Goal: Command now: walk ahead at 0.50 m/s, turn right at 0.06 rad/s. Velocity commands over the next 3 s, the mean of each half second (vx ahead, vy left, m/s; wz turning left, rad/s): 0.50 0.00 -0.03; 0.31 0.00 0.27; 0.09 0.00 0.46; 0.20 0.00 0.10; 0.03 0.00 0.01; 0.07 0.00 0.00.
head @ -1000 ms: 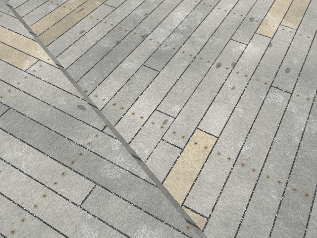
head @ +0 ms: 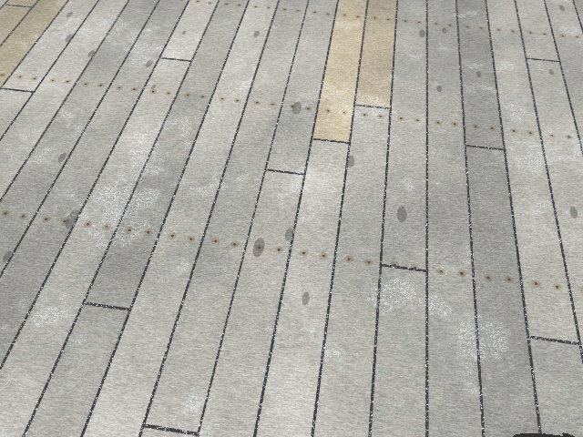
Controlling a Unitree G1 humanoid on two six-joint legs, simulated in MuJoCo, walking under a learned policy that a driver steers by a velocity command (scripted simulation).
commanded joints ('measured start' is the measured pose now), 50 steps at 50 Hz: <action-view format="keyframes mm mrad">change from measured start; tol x32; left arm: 1 -75 136 19 -117 -18 -45 -7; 18 -414 37 -4 -214 1 -48 -41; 25 94 219 66 -90 11 -40 -29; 50 -116 123 14 -72 8 4 5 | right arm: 1 210 -139 -39 6 4 11 -10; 50 200 -215 -75 -103 -15 75 -17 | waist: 1 -120 89 -131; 19 -119 82 39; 25 64 -256 -462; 34 -72 -45 -11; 50 -95 147 -377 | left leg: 1 573 340 -532 -282 -241 191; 22 519 241 -103 -113 607 89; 26 -302 34 -160 769 -418 -14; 39 -44 92 -49 121 253 -66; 46 102 10 3 -56 101 27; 48 586 313 -456 -23 920 251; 50 604 353 -606 -147 520 337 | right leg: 1 -567 -100 5 334 72 -5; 20 -421 -109 -98 -450 457 -3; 23 101 -104 -105 -450 471 -90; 25 623 -465 614 -586 281 -322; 33 -28 -288 15 -792 668 -201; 46 139 -259 -239 -352 960 -52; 47 28 -171 -268 -116 763 14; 48 -314 -9 -254 231 -103 91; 50 -476 -11 -3 441 -153 79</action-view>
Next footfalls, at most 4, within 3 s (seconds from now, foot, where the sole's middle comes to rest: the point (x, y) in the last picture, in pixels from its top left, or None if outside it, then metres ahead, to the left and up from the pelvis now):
0.46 right None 0.43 -0.14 -0.76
0.94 left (272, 354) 0.65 0.10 -0.76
1.38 right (365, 345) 0.69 -0.13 -0.76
1.78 left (248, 347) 0.67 0.16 -0.76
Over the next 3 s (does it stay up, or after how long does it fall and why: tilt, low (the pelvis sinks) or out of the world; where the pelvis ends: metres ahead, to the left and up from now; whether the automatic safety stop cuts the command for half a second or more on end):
stays up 0.73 0.04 0.01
